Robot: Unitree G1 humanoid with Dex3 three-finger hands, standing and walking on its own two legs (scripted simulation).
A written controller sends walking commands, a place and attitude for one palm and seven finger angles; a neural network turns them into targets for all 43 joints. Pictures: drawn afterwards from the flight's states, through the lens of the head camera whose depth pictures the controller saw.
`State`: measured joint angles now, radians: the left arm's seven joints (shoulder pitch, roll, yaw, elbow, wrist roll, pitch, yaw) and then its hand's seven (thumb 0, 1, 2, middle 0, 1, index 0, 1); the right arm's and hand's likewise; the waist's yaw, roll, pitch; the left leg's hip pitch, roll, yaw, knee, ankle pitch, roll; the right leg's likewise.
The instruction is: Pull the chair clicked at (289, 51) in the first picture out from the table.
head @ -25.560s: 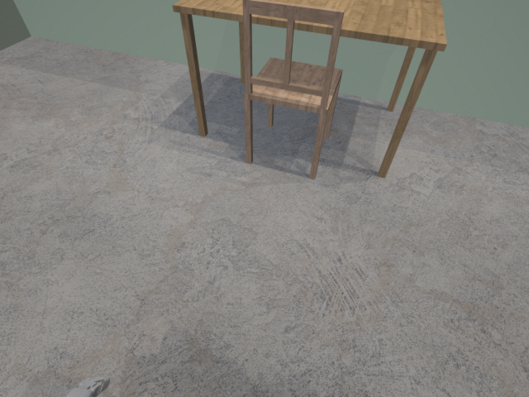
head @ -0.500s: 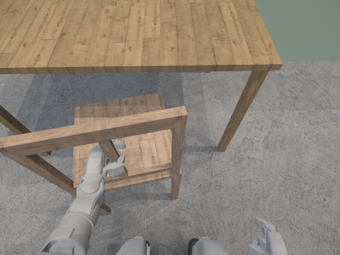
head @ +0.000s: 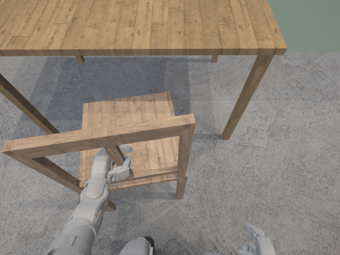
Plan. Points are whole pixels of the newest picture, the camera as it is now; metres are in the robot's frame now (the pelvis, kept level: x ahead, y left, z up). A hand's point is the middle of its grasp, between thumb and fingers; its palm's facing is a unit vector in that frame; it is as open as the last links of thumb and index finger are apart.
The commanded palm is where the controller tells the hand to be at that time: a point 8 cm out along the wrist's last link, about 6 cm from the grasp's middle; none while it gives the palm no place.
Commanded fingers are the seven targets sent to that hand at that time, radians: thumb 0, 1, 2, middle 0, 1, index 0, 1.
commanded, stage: step backward, pulling the chair out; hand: left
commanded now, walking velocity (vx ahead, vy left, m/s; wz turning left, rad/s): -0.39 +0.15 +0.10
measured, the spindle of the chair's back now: (121, 162) +0.34 +0.17 -0.10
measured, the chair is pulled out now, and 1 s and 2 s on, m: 0.26 0.48 0.61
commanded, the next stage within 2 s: stop walking, hand still on the chair in 1.06 s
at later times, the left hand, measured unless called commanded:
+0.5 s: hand (129, 204) +0.22 +0.12 -0.07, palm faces -0.01 -0.99 -0.16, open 5.3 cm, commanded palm +0.19 +0.17 -0.07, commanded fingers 0.00 0.90 0.90 -0.50 -1.45 -0.50 -1.45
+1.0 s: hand out of the picture +0.10 +0.09 -0.07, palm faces +0.00 -0.99 -0.17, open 5.4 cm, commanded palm +0.06 +0.15 -0.08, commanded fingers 0.00 0.90 0.90 -0.50 -1.45 -0.50 -1.45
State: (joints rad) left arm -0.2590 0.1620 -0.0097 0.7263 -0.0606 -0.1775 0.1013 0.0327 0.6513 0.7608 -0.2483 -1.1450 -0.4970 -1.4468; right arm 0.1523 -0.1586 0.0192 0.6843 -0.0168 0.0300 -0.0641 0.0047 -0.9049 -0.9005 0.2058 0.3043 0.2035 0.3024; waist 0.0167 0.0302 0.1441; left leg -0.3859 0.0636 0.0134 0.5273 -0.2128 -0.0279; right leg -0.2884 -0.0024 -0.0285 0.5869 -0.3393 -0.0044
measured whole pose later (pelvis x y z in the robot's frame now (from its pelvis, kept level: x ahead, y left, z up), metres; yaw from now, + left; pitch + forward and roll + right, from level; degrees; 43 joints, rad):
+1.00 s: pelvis -0.22 -0.01 +0.00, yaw +9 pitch +3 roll +1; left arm -0.38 0.07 -0.10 0.82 -0.03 -0.12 0.13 0.02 0.66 0.73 -0.19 -1.16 -0.50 -1.45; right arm 0.14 -0.34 -0.03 0.67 0.02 0.07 -0.14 0.01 -0.91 -0.90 0.20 0.30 0.20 0.30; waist -0.08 0.03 0.14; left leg -0.20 0.05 0.00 0.45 -0.29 -0.06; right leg -0.44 -0.11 -0.13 0.52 -0.14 0.00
